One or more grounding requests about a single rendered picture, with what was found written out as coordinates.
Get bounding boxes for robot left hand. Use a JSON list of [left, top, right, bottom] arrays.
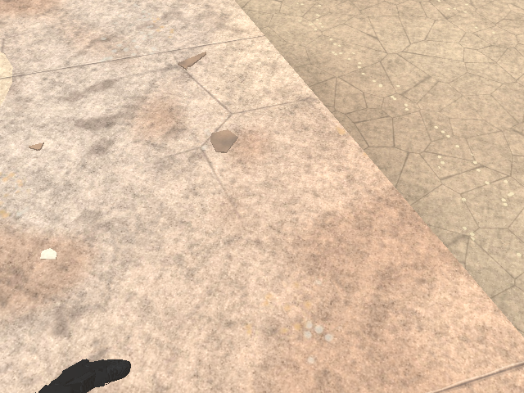
[[35, 359, 131, 393]]

